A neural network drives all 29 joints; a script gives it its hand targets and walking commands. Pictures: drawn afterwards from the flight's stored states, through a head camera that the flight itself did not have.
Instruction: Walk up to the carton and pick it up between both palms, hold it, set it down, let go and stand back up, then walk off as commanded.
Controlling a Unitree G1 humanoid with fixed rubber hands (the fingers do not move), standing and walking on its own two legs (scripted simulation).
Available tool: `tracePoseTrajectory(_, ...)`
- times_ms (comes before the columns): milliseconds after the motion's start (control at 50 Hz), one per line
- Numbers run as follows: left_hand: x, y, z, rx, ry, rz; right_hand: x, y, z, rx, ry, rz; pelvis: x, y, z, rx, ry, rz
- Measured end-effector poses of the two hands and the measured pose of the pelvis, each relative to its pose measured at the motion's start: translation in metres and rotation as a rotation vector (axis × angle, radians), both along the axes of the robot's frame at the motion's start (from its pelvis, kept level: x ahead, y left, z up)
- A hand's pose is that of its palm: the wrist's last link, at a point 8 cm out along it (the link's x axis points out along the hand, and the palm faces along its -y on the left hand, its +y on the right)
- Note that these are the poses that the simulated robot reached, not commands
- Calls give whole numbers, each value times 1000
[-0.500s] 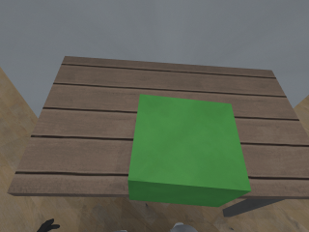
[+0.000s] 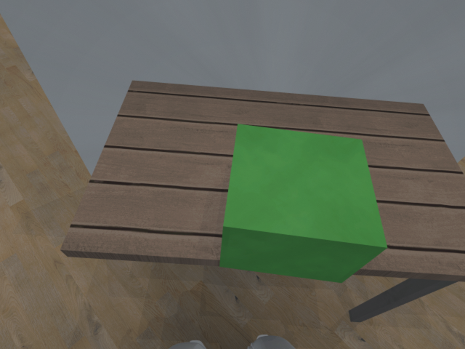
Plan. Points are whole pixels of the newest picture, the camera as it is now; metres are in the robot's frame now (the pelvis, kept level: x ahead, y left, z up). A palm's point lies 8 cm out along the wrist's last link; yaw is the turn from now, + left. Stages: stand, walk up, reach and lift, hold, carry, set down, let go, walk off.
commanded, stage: walk up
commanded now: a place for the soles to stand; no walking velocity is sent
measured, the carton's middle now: (289, 203) +0.37 -0.11 +0.01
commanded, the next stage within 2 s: none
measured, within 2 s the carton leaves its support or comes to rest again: neither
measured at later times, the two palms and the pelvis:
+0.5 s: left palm out of the picture -0.02 +0.19 -0.09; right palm out of the picture +0.03 -0.41 -0.13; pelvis -0.03 -0.12 +0.00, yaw -3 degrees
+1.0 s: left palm out of the picture -0.01 +0.16 -0.11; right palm out of the picture +0.02 -0.45 -0.14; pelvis -0.05 -0.15 -0.01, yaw -3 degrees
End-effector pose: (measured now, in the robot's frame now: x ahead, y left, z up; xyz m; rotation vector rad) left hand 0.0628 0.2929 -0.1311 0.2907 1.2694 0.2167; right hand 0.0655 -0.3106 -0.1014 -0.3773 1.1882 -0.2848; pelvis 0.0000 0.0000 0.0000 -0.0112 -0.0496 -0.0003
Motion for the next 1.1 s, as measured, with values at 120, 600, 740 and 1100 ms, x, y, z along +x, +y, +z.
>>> tracePoseTrajectory(120, -20, -21, 4, 16, -11, 1, -15, -22, -3, 16, -47, -4, -18, -23, -1, 18, -24, -8)
tracePoseTrajectory(600, -77, -110, 47, 123, 30, -2, -35, -107, -31, 174, -16, -45, -28, -124, 7, 92, -39, -43)
tracePoseTrajectory(740, -59, -119, 33, 67, 8, -32, -48, -120, -2, 94, 8, -68, -30, -126, 15, 8, -15, -58)
tracePoseTrajectory(1100, -108, -127, 34, 143, 5, 36, -32, -121, -50, 190, -50, -13, -41, -143, -12, 18, -98, -36)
